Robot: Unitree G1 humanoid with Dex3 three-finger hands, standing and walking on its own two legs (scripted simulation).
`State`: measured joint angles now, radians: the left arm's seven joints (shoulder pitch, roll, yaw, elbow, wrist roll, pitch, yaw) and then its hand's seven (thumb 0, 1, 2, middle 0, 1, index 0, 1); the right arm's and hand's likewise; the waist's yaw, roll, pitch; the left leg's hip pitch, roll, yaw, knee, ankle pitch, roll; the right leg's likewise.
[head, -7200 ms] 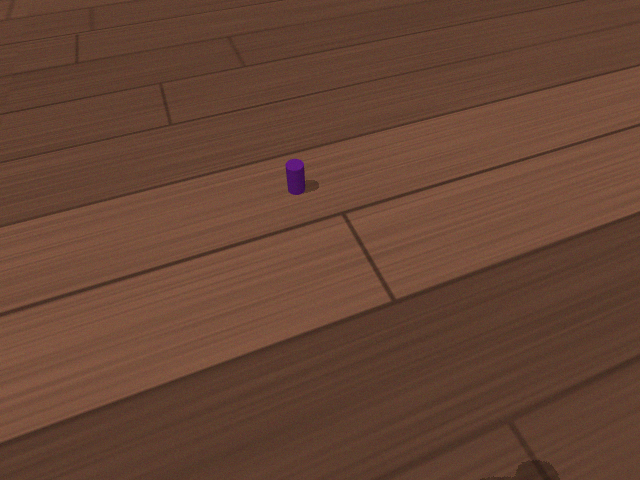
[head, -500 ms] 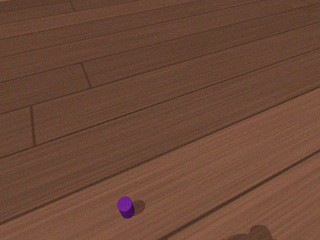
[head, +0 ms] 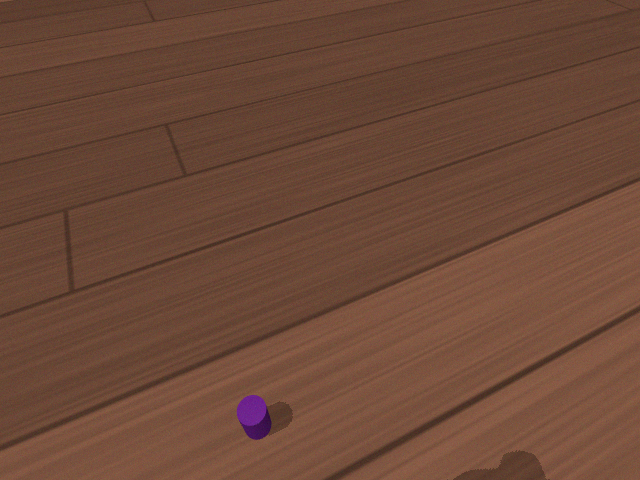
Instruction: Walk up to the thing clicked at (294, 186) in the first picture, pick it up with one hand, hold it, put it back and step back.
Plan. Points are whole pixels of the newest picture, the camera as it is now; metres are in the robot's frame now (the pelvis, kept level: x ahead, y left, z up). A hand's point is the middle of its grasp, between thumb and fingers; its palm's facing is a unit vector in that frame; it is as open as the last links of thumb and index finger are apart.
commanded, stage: stand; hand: left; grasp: from the side
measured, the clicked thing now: (254, 417) +0.39 +0.21 -0.71
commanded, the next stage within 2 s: go down in 0.58 s
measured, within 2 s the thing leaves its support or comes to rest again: neither
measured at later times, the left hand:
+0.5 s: hand out of the picture +0.07 +0.25 -0.16, palm faces -0.03 -0.94 -0.34, open 7.4 cm
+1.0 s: hand out of the picture +0.16 +0.26 -0.18, palm faces +0.00 -0.93 -0.36, open 11.9 cm
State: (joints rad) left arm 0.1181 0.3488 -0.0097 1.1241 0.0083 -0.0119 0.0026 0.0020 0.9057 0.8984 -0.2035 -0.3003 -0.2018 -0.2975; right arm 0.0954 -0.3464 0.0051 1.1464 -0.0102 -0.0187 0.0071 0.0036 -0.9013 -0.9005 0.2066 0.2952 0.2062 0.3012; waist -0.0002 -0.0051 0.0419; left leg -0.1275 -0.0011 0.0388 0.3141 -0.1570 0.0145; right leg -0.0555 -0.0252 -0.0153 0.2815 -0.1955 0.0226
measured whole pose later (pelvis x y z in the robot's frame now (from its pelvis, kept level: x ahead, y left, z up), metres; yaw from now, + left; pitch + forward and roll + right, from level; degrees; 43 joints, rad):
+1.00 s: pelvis -0.01 -0.01 -0.03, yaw +0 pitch +9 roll -1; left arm -0.01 0.36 0.17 0.96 0.10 0.04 -0.04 0.00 0.22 0.65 -0.07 -0.46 -0.08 -0.44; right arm 0.25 -0.25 -0.01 0.75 0.03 -0.03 -0.02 0.01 -0.97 -0.92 0.21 0.30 0.21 0.30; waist -0.03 0.00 -0.02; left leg -0.55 0.03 0.02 0.70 -0.31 0.00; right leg -0.47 0.00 -0.02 0.67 -0.35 0.00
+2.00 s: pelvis -0.05 -0.01 -0.22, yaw -2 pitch +31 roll -3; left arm -0.09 0.52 0.42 0.64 0.10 -0.19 -0.17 -0.01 -0.40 0.35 -0.06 -0.36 -0.06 -0.35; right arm 0.10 -0.28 -0.03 0.61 -0.01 -0.12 0.01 0.01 -0.89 -0.90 0.21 0.29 0.21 0.30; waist -0.02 0.00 -0.16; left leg -1.55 0.06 -0.03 1.64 -0.63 0.01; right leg -1.46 0.01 -0.05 1.63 -0.70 0.00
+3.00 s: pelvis -0.10 -0.01 -0.36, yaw -6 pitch +33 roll -6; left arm -0.47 0.80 0.69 0.99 -0.04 -0.42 -0.49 -0.01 -0.34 0.24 -0.02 -0.20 -0.03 -0.19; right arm 0.06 -0.33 0.05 0.68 -0.05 -0.10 -0.01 0.00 -0.87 -0.89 0.21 0.29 0.21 0.30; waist -0.04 -0.03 -0.11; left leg -2.04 0.08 -0.10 2.10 -0.64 0.00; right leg -1.93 0.03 -0.10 2.07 -0.72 -0.02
